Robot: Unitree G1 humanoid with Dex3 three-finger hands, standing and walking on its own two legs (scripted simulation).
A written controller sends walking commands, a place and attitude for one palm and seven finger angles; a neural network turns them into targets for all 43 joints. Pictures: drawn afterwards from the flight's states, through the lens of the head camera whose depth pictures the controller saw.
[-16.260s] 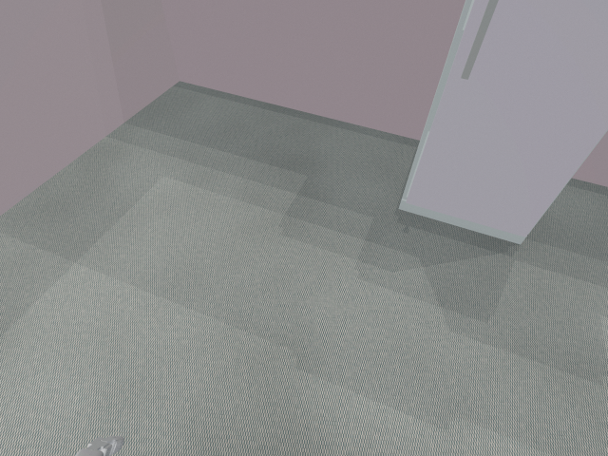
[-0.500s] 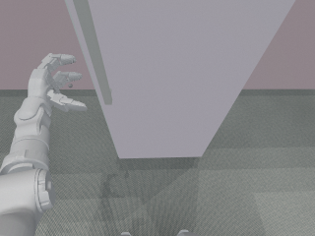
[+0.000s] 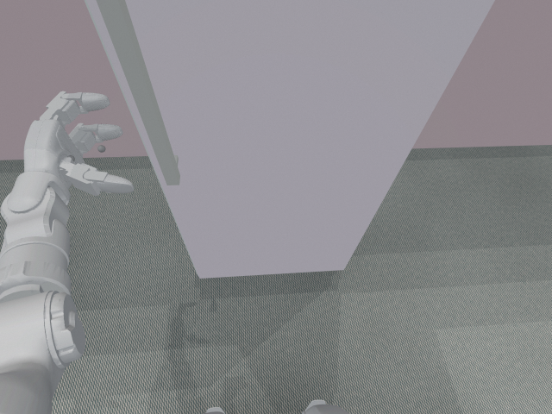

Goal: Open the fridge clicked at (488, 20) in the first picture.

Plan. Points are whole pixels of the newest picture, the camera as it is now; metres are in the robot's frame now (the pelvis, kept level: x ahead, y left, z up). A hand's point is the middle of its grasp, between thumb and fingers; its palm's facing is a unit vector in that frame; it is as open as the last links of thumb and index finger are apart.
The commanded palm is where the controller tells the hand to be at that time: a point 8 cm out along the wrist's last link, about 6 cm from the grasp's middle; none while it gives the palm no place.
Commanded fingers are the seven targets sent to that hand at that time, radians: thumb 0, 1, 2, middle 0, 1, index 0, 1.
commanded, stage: move the hooked fingers beside the handle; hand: left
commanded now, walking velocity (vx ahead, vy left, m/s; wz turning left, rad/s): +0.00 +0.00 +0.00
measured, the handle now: (151, 102) +0.53 +0.17 +0.13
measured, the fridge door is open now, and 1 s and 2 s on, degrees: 0 0 0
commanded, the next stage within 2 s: feel for the door with the fingertips in 0.46 s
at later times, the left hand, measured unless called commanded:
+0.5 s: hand (106, 148) +0.45 +0.22 +0.12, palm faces +0.04 -1.00 -0.01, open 13.9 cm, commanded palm +0.42 +0.27 +0.11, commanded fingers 0.00 -0.50 0.30 -0.30 -1.20 -0.30 -1.20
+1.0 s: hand (139, 145) +0.47 +0.18 +0.11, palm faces +0.03 -1.00 +0.01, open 13.9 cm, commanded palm +0.44 +0.24 +0.11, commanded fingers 0.00 -0.50 0.30 -0.30 -1.20 -0.30 -1.20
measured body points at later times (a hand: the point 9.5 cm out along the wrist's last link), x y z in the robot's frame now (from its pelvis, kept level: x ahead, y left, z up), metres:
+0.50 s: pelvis +0.00 +0.01 +0.00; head +0.06 +0.01 +0.44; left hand +0.44 +0.27 +0.12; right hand +0.05 -0.25 -0.12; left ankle -0.01 +0.10 -0.71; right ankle +0.01 -0.10 -0.71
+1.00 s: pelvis -0.01 +0.00 +0.00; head +0.06 +0.01 +0.44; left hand +0.46 +0.23 +0.11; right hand +0.03 -0.26 -0.12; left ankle -0.01 +0.10 -0.71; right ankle +0.01 -0.10 -0.71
